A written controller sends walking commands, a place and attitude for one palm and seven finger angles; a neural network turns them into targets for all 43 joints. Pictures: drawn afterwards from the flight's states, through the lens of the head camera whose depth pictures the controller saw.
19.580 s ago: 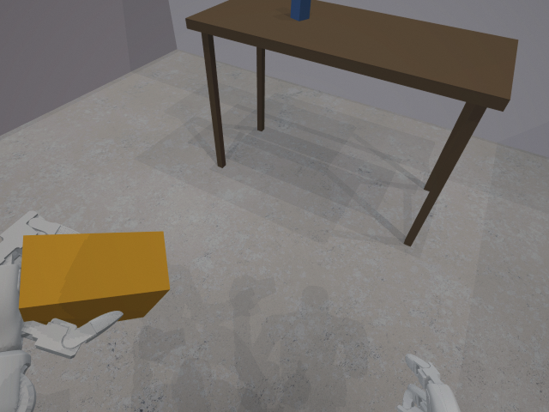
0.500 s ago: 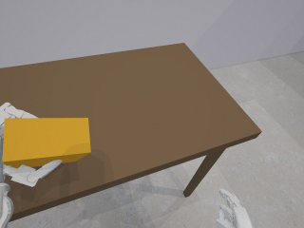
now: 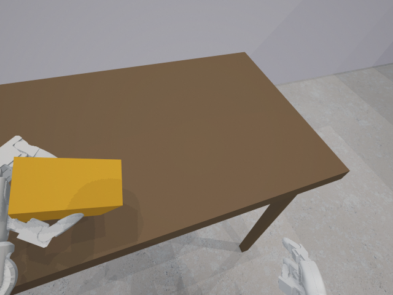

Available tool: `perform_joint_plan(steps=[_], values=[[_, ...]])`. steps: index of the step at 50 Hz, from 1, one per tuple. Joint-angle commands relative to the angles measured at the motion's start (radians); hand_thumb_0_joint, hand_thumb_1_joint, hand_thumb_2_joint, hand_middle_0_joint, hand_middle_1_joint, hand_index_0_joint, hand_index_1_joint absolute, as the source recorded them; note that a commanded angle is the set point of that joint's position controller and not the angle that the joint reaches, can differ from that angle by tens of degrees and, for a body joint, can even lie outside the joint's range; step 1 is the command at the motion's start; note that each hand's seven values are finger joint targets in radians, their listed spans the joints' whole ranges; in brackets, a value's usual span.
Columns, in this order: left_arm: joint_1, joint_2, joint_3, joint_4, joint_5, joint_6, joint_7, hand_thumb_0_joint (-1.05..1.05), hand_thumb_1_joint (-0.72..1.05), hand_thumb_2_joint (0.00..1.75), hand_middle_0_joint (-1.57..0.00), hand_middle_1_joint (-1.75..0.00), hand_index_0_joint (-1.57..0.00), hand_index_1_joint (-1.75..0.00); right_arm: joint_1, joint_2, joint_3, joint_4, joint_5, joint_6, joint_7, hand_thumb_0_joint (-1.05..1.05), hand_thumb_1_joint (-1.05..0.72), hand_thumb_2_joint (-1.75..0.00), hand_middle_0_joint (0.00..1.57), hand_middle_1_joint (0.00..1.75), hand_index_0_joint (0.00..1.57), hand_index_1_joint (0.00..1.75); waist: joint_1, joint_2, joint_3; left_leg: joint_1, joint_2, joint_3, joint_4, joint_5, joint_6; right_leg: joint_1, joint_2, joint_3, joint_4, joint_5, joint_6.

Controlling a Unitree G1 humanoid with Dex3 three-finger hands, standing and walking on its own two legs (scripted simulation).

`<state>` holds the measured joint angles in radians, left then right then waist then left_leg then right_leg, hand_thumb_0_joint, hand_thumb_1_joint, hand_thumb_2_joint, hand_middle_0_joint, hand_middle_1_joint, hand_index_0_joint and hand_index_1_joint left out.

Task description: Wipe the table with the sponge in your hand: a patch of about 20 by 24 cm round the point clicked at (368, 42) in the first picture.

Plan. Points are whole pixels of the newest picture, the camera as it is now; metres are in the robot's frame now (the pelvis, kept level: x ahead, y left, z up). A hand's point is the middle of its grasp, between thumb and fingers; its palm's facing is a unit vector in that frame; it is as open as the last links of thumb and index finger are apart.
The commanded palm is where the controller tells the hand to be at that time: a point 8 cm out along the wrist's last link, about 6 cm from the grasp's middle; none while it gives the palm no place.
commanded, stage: look again from close up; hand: left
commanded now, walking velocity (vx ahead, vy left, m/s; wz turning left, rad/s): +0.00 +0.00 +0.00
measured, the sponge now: (82, 191) +0.23 +0.21 +0.13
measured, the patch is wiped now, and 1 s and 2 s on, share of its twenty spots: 0.00 0.00 0.00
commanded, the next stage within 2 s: shuffle to correct the standing spot in 0.22 s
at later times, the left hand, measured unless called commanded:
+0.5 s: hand (57, 194) +0.21 +0.23 +0.16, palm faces +0.38 -0.85 -0.37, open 10.4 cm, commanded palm +0.16 +0.26 +0.17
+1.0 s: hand (121, 189) +0.23 +0.15 +0.16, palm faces +0.31 -0.86 -0.40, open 10.4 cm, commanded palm +0.17 +0.19 +0.17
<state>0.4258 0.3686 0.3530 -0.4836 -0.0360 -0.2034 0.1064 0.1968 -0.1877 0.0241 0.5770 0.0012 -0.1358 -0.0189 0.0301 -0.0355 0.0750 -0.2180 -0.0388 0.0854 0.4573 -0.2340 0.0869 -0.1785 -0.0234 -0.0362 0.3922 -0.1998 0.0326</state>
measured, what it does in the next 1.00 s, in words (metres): shifts its weight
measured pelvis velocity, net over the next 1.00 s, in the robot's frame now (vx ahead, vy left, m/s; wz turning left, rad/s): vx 0.01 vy -0.09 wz -0.01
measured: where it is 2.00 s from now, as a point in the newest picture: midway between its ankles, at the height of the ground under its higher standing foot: outside the picture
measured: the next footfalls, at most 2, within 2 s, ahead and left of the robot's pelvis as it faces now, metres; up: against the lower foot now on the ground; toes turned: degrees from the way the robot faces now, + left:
none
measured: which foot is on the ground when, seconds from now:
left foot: down 0.00-1.00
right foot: down 0.00-1.00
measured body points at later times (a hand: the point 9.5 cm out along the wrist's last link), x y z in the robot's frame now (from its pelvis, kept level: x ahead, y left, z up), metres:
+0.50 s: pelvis +0.00 -0.02 +0.00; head +0.02 +0.00 +0.45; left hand +0.19 +0.27 +0.18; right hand +0.17 -0.24 -0.07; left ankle +0.01 +0.05 -0.74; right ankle +0.00 -0.15 -0.74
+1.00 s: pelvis +0.01 -0.09 -0.01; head +0.04 -0.08 +0.44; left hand +0.21 +0.19 +0.18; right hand +0.18 -0.34 -0.08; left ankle +0.01 +0.05 -0.74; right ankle +0.00 -0.15 -0.74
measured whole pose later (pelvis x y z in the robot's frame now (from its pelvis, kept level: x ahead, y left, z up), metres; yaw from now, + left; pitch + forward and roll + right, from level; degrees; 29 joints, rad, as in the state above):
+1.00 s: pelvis +0.01 -0.09 -0.01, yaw -1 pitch +1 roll -1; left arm 0.47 0.39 0.37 -0.54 -0.09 -0.13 0.09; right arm 0.20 -0.22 -0.02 0.56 0.01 -0.08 -0.03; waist 0.00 0.00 0.05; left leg -0.28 0.09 0.04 0.55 -0.29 -0.02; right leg -0.23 0.10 -0.07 0.46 -0.25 -0.10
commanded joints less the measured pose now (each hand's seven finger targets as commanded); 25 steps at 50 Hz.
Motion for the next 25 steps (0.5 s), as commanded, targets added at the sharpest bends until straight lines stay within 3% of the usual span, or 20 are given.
perform_joint_plan(steps=[1,2,5,6,7,9,11,12,16,17,20,21,22,25], values=[[-0.070,0.179,0.121,-0.242,-0.008,-0.067,0.026,0.00,0.10,1.30,-1.20,-1.60,-1.20,-1.60,-0.088,-0.137,-0.054,-0.158,0.012,-0.052,-0.018,0.00,-0.90,-0.90,0.20,0.30,0.20,0.30,-0.007,0.140,-0.184,0.046,0.147,-0.142,-0.125,0.208,-0.119,0.069,-0.017,0.031,0.007,0.142,-0.045],[-0.064,0.145,0.092,-0.225,-0.013,-0.070,0.020,0.00,0.10,1.30,-1.20,-1.60,-1.20,-1.60,-0.075,-0.140,-0.054,-0.155,0.004,-0.048,-0.016,0.00,-0.90,-0.90,0.20,0.30,0.20,0.30,-0.009,0.134,-0.177,0.024,0.144,-0.147,-0.138,0.187,-0.112,0.078,-0.009,0.025,0.005,0.128,-0.045],[-0.055,0.165,0.111,-0.217,-0.013,-0.071,0.021,0.00,0.10,1.30,-1.20,-1.60,-1.20,-1.60,-0.070,-0.139,-0.061,-0.160,0.010,-0.051,-0.017,0.00,-0.90,-0.90,0.20,0.30,0.20,0.30,-0.009,0.117,-0.172,0.010,0.149,-0.144,-0.130,0.126,-0.098,0.088,-0.025,0.045,-0.007,0.134,-0.047],[-0.062,0.174,0.121,-0.228,-0.007,-0.068,0.027,0.00,0.10,1.30,-1.20,-1.60,-1.20,-1.60,-0.086,-0.137,-0.057,-0.156,0.014,-0.051,-0.021,0.00,-0.90,-0.90,0.20,0.30,0.20,0.30,-0.008,0.128,-0.169,0.023,0.143,-0.143,-0.139,0.123,-0.109,0.072,-0.019,0.044,-0.005,0.126,-0.048],[-0.057,0.144,0.094,-0.204,-0.014,-0.070,0.021,0.00,0.10,1.30,-1.20,-1.60,-1.20,-1.60,-0.074,-0.141,-0.054,-0.153,0.005,-0.046,-0.020,0.00,-0.90,-0.90,0.20,0.30,0.20,0.30,-0.010,0.120,-0.159,-0.004,0.142,-0.147,-0.153,0.100,-0.101,0.081,-0.013,0.034,-0.010,0.113,-0.044],[-0.056,0.159,0.104,-0.209,-0.011,-0.070,0.021,0.00,0.10,1.30,-1.20,-1.60,-1.20,-1.60,-0.071,-0.141,-0.060,-0.159,0.009,-0.050,-0.020,0.00,-0.90,-0.90,0.20,0.30,0.20,0.30,-0.010,0.117,-0.164,-0.005,0.145,-0.146,-0.140,0.097,-0.094,0.093,-0.025,0.047,-0.014,0.133,-0.047],[-0.054,0.171,0.117,-0.210,-0.008,-0.065,0.027,0.00,0.10,1.30,-1.20,-1.60,-1.20,-1.60,-0.089,-0.137,-0.057,-0.156,0.015,-0.050,-0.023,0.00,-0.90,-0.90,0.20,0.30,0.20,0.30,-0.008,0.113,-0.161,0.019,0.142,-0.144,-0.144,0.098,-0.104,0.069,-0.023,0.048,-0.017,0.122,-0.047],[-0.054,0.134,0.081,-0.188,-0.014,-0.066,0.020,0.00,0.10,1.30,-1.20,-1.60,-1.20,-1.60,-0.076,-0.141,-0.054,-0.152,0.006,-0.044,-0.022,0.00,-0.90,-0.90,0.20,0.30,0.20,0.30,-0.011,0.109,-0.151,-0.005,0.139,-0.147,-0.156,0.069,-0.093,0.074,-0.017,0.043,-0.026,0.103,-0.045],[-0.070,0.170,0.112,-0.214,-0.006,-0.064,0.029,0.00,0.10,1.30,-1.20,-1.60,-1.20,-1.60,-0.090,-0.139,-0.058,-0.154,0.016,-0.050,-0.026,0.00,-0.90,-0.90,0.20,0.30,0.20,0.30,-0.009,0.116,-0.154,0.013,0.140,-0.147,-0.151,0.066,-0.096,0.066,-0.022,0.055,-0.024,0.104,-0.049],[-0.065,0.138,0.083,-0.191,-0.013,-0.065,0.022,0.00,0.10,1.30,-1.20,-1.60,-1.20,-1.60,-0.076,-0.141,-0.054,-0.149,0.008,-0.044,-0.025,0.00,-0.90,-0.90,0.20,0.30,0.20,0.30,-0.011,0.116,-0.150,0.002,0.142,-0.157,-0.171,0.055,-0.097,0.065,-0.010,0.042,-0.025,0.085,-0.045],[-0.092,0.162,0.101,-0.210,-0.015,-0.063,0.020,0.00,0.10,1.30,-1.20,-1.60,-1.20,-1.60,-0.074,-0.138,-0.063,-0.161,0.013,-0.043,-0.024,0.00,-0.90,-0.90,0.20,0.30,0.20,0.30,-0.011,0.108,-0.152,0.022,0.168,-0.167,-0.168,0.076,-0.098,0.057,-0.008,0.045,-0.016,0.089,-0.043],[-0.098,0.173,0.111,-0.216,-0.013,-0.057,0.023,0.00,0.10,1.30,-1.20,-1.60,-1.20,-1.60,-0.092,-0.133,-0.058,-0.158,0.017,-0.042,-0.025,0.00,-0.90,-0.90,0.20,0.30,0.20,0.30,-0.011,0.131,-0.143,0.040,0.170,-0.164,-0.178,0.075,-0.110,0.030,0.001,0.038,-0.008,0.069,-0.041],[-0.097,0.143,0.085,-0.192,-0.021,-0.054,0.017,0.00,0.10,1.30,-1.20,-1.60,-1.20,-1.60,-0.081,-0.135,-0.056,-0.156,0.010,-0.036,-0.023,0.00,-0.90,-0.90,0.20,0.30,0.20,0.30,-0.012,0.127,-0.140,0.021,0.180,-0.172,-0.193,0.053,-0.102,0.035,0.008,0.029,-0.004,0.055,-0.038],[-0.094,0.153,0.095,-0.195,-0.022,-0.047,0.015,0.00,0.10,1.30,-1.20,-1.60,-1.20,-1.60,-0.074,-0.134,-0.067,-0.169,0.014,-0.034,-0.017,0.00,-0.90,-0.90,0.20,0.30,0.20,0.30,-0.012,0.100,-0.159,0.034,0.193,-0.163,-0.154,0.085,-0.087,0.043,-0.005,0.041,-0.012,0.080,-0.041]])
